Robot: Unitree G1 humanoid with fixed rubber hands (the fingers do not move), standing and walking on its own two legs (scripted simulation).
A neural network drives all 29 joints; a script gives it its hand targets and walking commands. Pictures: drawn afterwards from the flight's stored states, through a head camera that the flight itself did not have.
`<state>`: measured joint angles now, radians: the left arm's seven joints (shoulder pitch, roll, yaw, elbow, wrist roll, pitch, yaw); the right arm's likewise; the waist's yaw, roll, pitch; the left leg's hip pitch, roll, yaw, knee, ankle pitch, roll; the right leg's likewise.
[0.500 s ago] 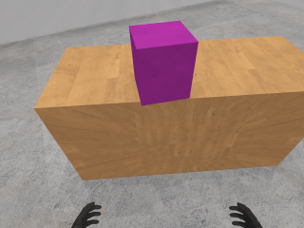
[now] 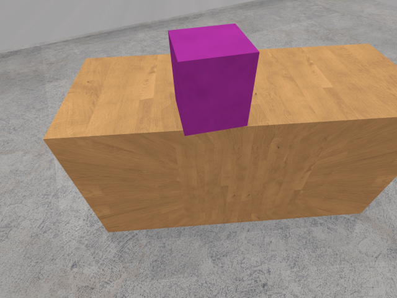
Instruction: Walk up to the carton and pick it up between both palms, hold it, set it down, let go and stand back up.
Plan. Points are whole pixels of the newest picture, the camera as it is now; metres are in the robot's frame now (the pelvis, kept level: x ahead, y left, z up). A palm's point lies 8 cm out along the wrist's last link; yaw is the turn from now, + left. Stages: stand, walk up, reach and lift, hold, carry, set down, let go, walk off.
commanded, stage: stand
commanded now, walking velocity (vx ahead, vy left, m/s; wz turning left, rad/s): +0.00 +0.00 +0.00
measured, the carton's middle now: (209, 80) +0.73 +0.01 +0.06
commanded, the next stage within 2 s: none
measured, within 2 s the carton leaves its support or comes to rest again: neither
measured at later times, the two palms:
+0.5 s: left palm out of the picture +0.00 +0.20 -0.13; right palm out of the picture +0.01 -0.22 -0.14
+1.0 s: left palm out of the picture -0.02 +0.20 -0.14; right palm out of the picture -0.03 -0.20 -0.14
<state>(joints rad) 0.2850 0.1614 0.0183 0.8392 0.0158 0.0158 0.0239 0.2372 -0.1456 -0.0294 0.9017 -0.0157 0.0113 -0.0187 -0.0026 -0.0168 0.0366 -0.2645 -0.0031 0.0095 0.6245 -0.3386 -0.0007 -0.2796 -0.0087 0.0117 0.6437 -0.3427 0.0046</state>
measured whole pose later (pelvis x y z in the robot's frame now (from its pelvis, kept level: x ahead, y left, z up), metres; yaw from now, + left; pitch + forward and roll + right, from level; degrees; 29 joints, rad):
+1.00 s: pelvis -0.01 +0.00 +0.01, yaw +0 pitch -2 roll +0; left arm 0.28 0.10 0.03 1.12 0.01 0.00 0.05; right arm 0.28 -0.08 -0.03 1.16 -0.02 0.00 -0.05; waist 0.00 -0.01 0.07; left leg -0.19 0.01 0.00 0.48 -0.25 -0.01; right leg -0.20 0.00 0.01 0.48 -0.24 0.00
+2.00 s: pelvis +0.00 -0.01 +0.01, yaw +0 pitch -3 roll +0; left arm 0.28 0.10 0.01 1.14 0.01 -0.01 0.05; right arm 0.27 -0.09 -0.03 1.16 -0.01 0.01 -0.05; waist 0.00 0.00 0.06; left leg -0.16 0.02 -0.01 0.45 -0.25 -0.02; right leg -0.17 0.02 0.01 0.47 -0.25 -0.02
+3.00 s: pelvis +0.02 -0.01 +0.02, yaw +0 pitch -2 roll +0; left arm 0.28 0.10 0.01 1.15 0.01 -0.01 0.05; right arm 0.28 -0.08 -0.02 1.17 -0.01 0.00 -0.05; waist 0.00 -0.01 0.07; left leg -0.13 0.02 -0.01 0.44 -0.27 -0.03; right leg -0.15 0.02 0.01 0.46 -0.27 -0.02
